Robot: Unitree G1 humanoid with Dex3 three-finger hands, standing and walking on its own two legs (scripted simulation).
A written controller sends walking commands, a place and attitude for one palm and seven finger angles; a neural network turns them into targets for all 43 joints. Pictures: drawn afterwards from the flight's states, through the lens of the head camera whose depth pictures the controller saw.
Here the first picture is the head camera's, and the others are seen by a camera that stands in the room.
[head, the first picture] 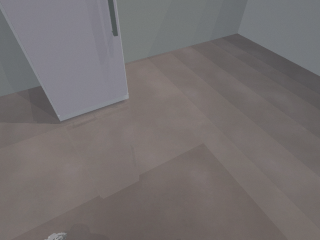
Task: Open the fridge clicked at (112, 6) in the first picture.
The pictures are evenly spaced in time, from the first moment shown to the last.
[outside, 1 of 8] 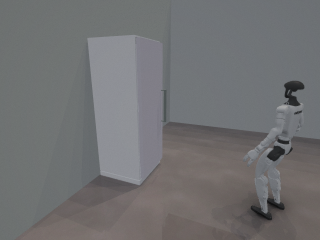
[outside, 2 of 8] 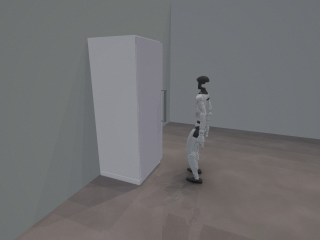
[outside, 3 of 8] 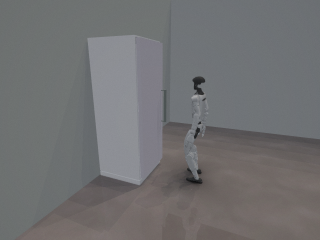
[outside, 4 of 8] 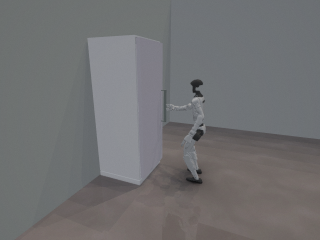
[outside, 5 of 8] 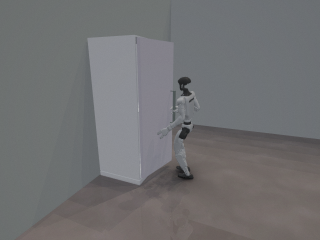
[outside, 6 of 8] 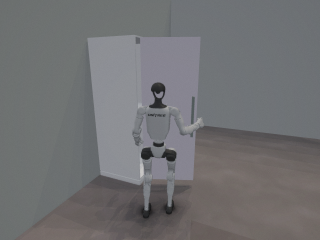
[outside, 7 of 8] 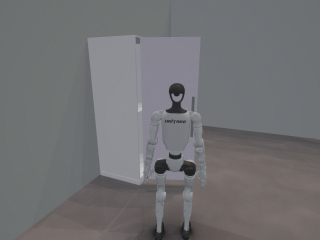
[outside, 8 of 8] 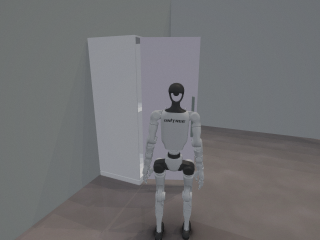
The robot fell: no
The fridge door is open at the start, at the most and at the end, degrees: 0 78 70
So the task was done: yes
